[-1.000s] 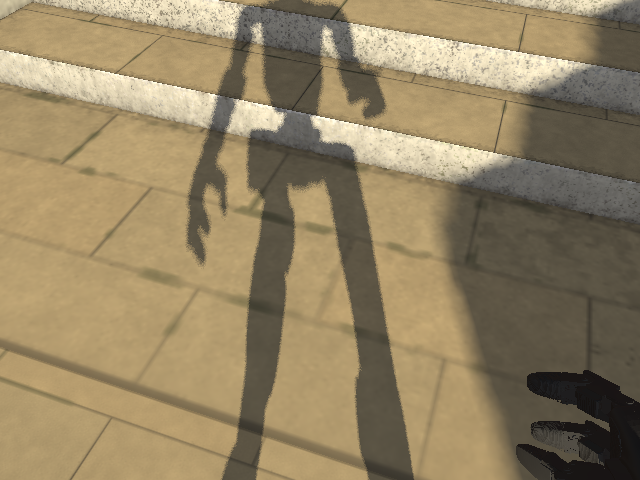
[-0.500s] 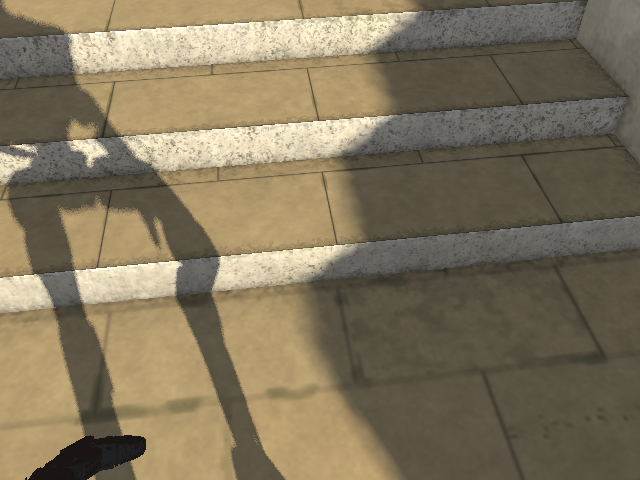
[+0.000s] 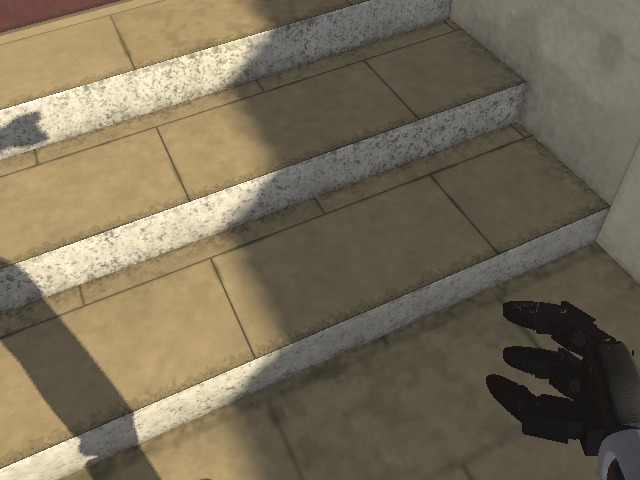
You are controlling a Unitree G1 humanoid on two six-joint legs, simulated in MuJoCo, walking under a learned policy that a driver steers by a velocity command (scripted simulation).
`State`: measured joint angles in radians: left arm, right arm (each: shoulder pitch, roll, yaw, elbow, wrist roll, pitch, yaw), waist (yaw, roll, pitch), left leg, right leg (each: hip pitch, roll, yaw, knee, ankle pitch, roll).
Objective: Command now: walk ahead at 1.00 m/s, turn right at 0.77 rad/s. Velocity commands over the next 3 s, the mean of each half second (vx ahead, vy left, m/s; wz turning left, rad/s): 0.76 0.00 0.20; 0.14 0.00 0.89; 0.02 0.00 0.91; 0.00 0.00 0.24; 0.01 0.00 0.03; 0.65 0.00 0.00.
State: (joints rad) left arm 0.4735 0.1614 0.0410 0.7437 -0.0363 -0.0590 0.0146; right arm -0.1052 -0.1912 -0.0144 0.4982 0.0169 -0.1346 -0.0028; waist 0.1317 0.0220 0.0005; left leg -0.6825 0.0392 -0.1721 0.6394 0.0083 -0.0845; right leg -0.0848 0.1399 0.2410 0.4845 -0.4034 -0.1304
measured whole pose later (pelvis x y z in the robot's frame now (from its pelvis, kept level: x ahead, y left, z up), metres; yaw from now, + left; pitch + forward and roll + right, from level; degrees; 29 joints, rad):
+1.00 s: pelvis +0.46 +0.10 +0.00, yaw +37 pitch +2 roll -2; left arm 0.07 0.30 0.07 0.70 0.01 0.01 0.02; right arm 0.20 -0.30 -0.05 0.54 -0.01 0.05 -0.02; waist -0.01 -0.02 0.05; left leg -0.41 -0.04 -0.07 0.60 -0.23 0.05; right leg -0.62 -0.02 0.03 1.28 -0.43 0.09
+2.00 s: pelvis +0.44 +0.07 +0.00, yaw +69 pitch +1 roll +1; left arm 0.24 0.26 0.03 0.76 0.01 0.02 0.03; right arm 0.15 -0.18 -0.01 0.68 -0.01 0.00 -0.02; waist 0.02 -0.03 0.00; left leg -0.23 -0.06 0.00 0.51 -0.29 0.04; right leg -0.26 -0.06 0.01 0.59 -0.33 0.08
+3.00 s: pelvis +0.52 +0.21 +0.00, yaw +69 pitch +3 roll +2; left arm 0.57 0.16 0.00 0.97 0.01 -0.09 0.02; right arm 0.03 -0.20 -0.02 0.71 0.02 -0.07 0.04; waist 0.10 0.02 -0.01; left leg -0.82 0.08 0.04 0.92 -0.02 0.01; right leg 0.15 -0.03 -0.03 0.14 -0.33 -0.01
